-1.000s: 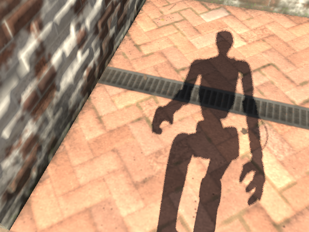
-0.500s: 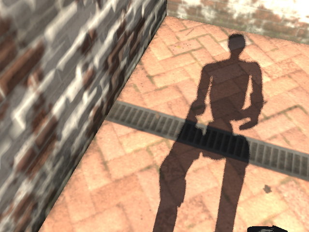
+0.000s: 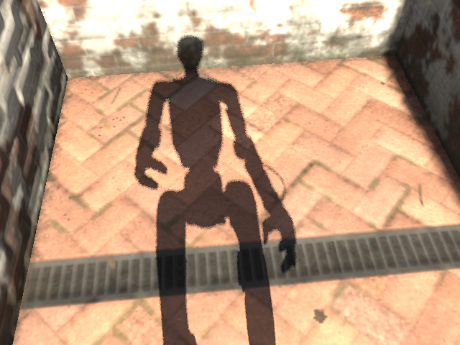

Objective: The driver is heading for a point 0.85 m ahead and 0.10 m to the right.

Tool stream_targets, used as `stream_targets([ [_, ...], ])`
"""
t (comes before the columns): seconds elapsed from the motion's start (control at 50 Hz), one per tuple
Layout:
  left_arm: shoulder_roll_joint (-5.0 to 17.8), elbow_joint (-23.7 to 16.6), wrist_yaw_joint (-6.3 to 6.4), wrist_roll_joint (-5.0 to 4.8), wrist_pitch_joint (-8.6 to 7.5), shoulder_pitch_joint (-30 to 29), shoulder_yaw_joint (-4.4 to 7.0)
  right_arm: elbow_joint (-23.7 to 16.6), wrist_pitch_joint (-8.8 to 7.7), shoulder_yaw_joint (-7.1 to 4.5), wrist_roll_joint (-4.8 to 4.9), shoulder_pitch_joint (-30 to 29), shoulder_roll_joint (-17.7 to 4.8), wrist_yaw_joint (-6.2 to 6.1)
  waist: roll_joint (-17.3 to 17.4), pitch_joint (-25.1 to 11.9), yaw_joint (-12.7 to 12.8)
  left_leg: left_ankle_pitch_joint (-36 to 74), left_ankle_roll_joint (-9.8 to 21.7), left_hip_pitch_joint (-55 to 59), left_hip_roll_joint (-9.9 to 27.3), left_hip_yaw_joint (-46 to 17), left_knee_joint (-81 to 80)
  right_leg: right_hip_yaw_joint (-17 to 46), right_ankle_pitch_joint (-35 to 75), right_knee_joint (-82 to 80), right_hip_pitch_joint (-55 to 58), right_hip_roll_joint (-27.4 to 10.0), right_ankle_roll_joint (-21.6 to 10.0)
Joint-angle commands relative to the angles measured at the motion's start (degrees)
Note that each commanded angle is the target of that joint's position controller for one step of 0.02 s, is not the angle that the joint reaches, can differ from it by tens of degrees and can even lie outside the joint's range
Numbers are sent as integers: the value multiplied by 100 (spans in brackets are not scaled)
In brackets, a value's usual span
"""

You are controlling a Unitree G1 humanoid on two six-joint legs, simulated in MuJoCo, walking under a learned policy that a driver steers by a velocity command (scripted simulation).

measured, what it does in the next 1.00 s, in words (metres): walks ahead, turning right: right foot, then left foot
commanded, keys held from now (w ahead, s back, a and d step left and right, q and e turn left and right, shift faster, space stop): w+e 0.44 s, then w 0.56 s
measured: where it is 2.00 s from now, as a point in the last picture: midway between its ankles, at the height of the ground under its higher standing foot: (296, 233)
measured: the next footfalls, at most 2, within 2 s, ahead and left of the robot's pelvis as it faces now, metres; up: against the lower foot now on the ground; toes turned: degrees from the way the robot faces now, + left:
right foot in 0.02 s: +0.17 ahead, -0.08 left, +0.00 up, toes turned -7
left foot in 0.58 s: +0.53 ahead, +0.01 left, +0.00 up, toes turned -19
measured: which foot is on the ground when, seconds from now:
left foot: down 0.00-0.02, up 0.04-0.56, down 0.58-1.00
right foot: up 0.00-0.00, down 0.02-0.58, up 0.60-1.00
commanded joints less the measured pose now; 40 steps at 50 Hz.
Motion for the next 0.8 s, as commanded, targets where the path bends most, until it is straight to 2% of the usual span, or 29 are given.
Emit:
stream_targets([
  [0.02, 628, 90, 111, 28, -127, 1367, 258, -273, 141, -247, 12, 23, -1177, -26, 467, -775, 855, 5709, 704, -257, 1323, -219, 2273, -261, -413, -566, 1746, 705, -411],
  [0.04, 1103, 324, 206, 97, -172, 2256, 426, -441, 161, -200, 0, 43, -1030, -6, -82, -1405, 1189, 4025, 506, -1458, 1168, -204, 3989, 880, -969, -837, 3223, -10, -691],
  [0.06, 1813, 216, 273, 28, -149, 2076, 570, -910, 113, -75, 44, 173, -357, 129, -1502, -1734, 722, -890, 126, -4107, -22, -584, 5954, 3985, -1062, -1400, 4811, -1619, -1501],
  [0.08, 1745, 145, 310, -93, -65, 2295, 553, -1076, 40, -166, 16, -622, -868, 158, -501, -1778, 1036, -727, 144, -4787, -108, -1832, 6325, 4765, -861, -2003, 4806, -1719, -1474],
  [0.1, 1556, 217, 358, -109, -49, 2013, 499, -1202, -29, -141, 101, -985, -793, 182, -261, -1024, 884, -17, 225, -5097, 176, -1930, 6170, 3789, -211, -1997, 4271, -1607, -1333],
  [0.12, 1241, 200, 373, -156, -82, 1732, 422, -1122, -84, -107, 98, -868, -735, 159, 57, -612, 630, 434, 256, -4769, 382, -1951, 5602, 3194, 647, -2027, 3514, -1364, -1127],
  [0.14, 1064, 154, 390, -192, -127, 1467, 374, -1063, -43, -120, 7, -803, -735, 138, 153, -437, 413, 538, 227, -4392, 487, -1995, 5250, 2752, 1217, -2070, 2978, -1071, -969],
  [0.16, 910, 115, 401, -238, -173, 1305, 320, -1042, 62, -114, -96, -637, -716, 136, 86, -474, 233, 576, 158, -4016, 533, -2030, 5036, 2453, 1582, -2143, 2634, -871, -907],
  [0.18, 862, 99, 393, -256, -232, 1310, 291, -1045, 169, -114, -136, -586, -692, 151, 54, -530, 166, 548, 96, -3824, 524, -2034, 4893, 2327, 1819, -2180, 2471, -766, -905],
  [0.22, 979, 143, 377, -279, -327, 1510, 304, -1135, 311, -95, -147, -709, -602, 191, 56, -474, 128, 676, -14, -3876, 478, -1951, 4548, 2168, 1957, -2281, 2300, -604, -918],
  [0.28, 1088, 194, 370, -260, -350, 1911, 323, -1406, 376, -75, -138, -1411, -614, 204, -52, -214, 341, 1295, -122, -4361, 443, -1893, 3861, 2232, 1667, -2460, 2327, -498, -813],
  [0.38, 1109, 259, 391, -250, -331, 2482, 315, -1771, 350, -19, -95, -2361, -636, 243, -199, -107, 694, 2105, -107, -4731, 218, -1937, 2722, 2402, 1888, -2307, 2912, -437, -626],
  [0.46, 1155, 303, 437, -191, -335, 2812, 297, -2057, 267, 79, -54, -2969, -640, 240, -280, -63, 886, 2146, 16, -4685, -16, -1903, 1988, 2545, 2448, -2000, 3403, -508, -634],
  [0.5, 1185, 328, 485, -174, -355, 2735, 287, -2079, 199, 107, -10, -2917, -702, 225, -396, -2, 788, 2195, 181, -4132, -96, -1898, 1583, 2574, 2638, -1957, 3336, -578, -468],
  [0.52, 1203, 323, 499, -171, -369, 2601, 276, -2011, 170, 96, -13, -2647, -758, 217, -421, -23, 628, 2083, 297, -3597, -165, -1876, 1366, 2539, 2897, -1876, 3204, -599, -346],
  [0.54, 1255, 313, 498, -164, -392, 2454, 274, -1866, 142, 57, -16, -2200, -856, 188, -449, -155, 427, 1856, 421, -2916, -314, -1811, 1251, 2465, 3620, -1585, 3107, -572, -226],
  [0.56, 1321, 330, 483, -155, -410, 2371, 281, -1636, 101, -7, -11, -1519, -991, 136, -376, -463, 141, 1676, 539, -2141, -504, -1704, 1088, 2342, 4341, -888, 3120, -425, -128],
  [0.58, 1337, 352, 457, -164, -421, 2287, 273, -1410, 27, -58, -48, -735, -1141, 92, -167, -823, -269, 1856, 699, -1149, -306, -1877, 733, 2113, 4130, 219, 2841, -148, -23],
  [0.6, 942, 220, 441, -116, -434, 2490, 160, -1350, -33, -150, -143, 107, -1529, 21, 379, -1646, -415, 1387, 938, 124, 976, -3247, 811, 1846, 2253, 1759, 2066, 229, 94],
  [0.62, 554, 254, 424, -344, -399, 3476, 129, -1216, 61, -264, -148, 139, -1988, 60, 2178, -2234, 103, 1100, 1750, 1236, 2161, -5990, 1, 1405, -2104, 3369, 444, 1264, 365],
  [0.64, 1039, 426, 480, -104, -344, 3110, 154, -1316, 124, -176, -20, -398, -1381, 121, 986, -1496, 197, 220, 1568, 528, 1899, -5970, -271, 1659, -1783, 3669, -51, 805, 288],
  [0.66, 1069, 345, 431, -100, -341, 2494, 174, -1387, 124, -85, 24, -853, -1000, 126, 440, -732, 205, 307, 1471, -282, 1628, -4953, -328, 1577, -1220, 3517, -62, 590, 329],
  [0.68, 958, 268, 394, -101, -349, 2179, 131, -1340, 105, -34, -21, -1017, -819, 132, 208, -457, 243, 878, 1370, -711, 1353, -4321, -440, 1495, -923, 3291, -18, 414, 352],
  [0.7, 900, 216, 352, -48, -317, 1989, 119, -1234, 71, -3, -5, -946, -765, 108, 338, -322, 259, 1410, 1294, -934, 1136, -3836, -526, 1436, -828, 3071, 25, 301, 389],
  [0.72, 801, 212, 313, -28, -265, 2086, 91, -1103, 40, 45, 31, -846, -703, 103, 486, -311, 369, 1788, 1261, -1099, 1012, -3580, -593, 1413, -777, 2926, 144, 268, 445],
  [0.76, 721, 223, 277, 1, -202, 2092, 67, -919, -69, 54, 91, -588, -732, 140, 572, -376, 413, 2518, 1353, -1103, 967, -3278, -633, 1327, -777, 2771, 133, 285, 529],
  [0.8, 682, 119, 245, 43, -163, 1803, 45, -798, -131, 48, 136, -451, -817, 154, 553, -274, 427, 2552, 1451, -1120, 995, -3061, -799, 1183, -629, 2484, -206, 160, 621],
])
